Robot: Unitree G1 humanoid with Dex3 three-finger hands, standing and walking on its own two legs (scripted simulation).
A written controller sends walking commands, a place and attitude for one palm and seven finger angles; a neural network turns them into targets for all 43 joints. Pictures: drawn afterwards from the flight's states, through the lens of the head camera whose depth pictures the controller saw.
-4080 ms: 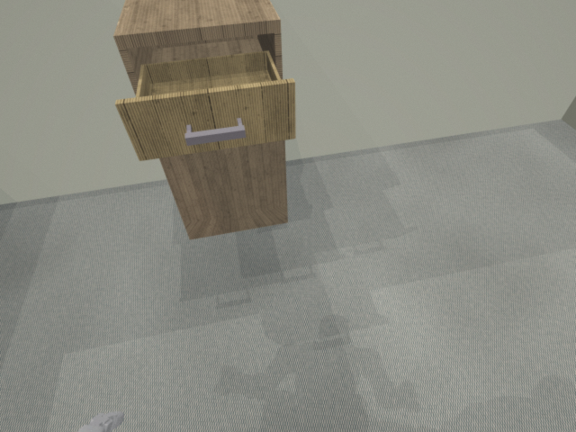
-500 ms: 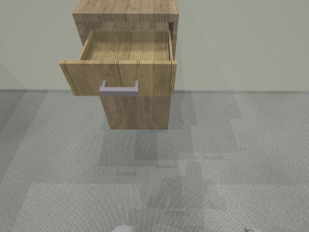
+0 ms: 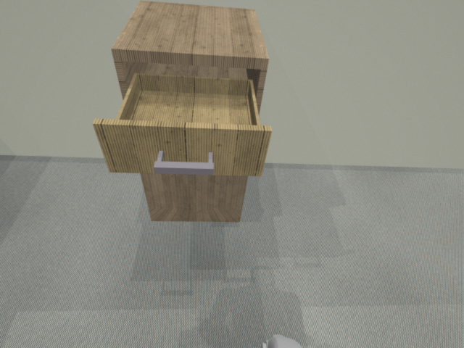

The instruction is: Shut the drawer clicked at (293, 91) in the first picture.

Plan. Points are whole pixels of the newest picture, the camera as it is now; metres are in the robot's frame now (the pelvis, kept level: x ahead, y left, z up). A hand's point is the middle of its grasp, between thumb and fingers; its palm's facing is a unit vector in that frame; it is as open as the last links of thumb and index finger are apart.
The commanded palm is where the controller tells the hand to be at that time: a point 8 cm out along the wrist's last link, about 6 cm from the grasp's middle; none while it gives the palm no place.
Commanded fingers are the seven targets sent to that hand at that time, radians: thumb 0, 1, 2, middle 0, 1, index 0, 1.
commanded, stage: take the last steps up to it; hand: left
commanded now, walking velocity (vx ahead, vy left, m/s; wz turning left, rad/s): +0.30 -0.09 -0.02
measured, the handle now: (185, 161) +0.53 +0.14 -0.01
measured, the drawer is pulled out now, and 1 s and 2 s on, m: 0.30 0.30 0.30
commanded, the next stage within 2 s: come to a stop and stand still in 0.56 s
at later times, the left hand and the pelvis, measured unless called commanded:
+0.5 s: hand (186, 326) +0.21 +0.09 -0.17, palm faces +0.07 -0.97 -0.22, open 7.1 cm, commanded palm none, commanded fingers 0.00 0.90 0.90 -0.20 -0.30 -0.20 -0.30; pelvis +0.15 -0.09 -0.01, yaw +1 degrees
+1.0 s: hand (182, 339) +0.19 +0.10 -0.19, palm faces +0.09 -0.98 -0.17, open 7.4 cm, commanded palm none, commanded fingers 0.00 0.90 0.90 -0.20 -0.30 -0.20 -0.30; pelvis +0.20 -0.07 +0.00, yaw -1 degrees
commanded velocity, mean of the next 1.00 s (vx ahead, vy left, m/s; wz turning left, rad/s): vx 0.07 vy -0.05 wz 0.03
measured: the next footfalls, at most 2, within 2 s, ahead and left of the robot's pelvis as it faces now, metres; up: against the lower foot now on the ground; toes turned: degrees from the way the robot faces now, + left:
right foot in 0.24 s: +0.21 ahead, -0.18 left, +0.00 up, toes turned -8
left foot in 0.70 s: +0.29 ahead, +0.03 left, +0.00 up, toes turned +8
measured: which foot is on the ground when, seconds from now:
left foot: down 0.00-0.26, up 0.28-0.68, down 0.70-1.00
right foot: up 0.00-0.22, down 0.24-0.72, up 0.74-1.00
